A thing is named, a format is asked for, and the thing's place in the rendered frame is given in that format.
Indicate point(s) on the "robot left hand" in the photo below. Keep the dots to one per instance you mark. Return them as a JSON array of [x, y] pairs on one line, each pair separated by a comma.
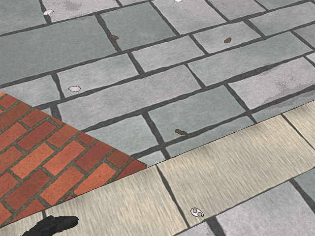
[[51, 225]]

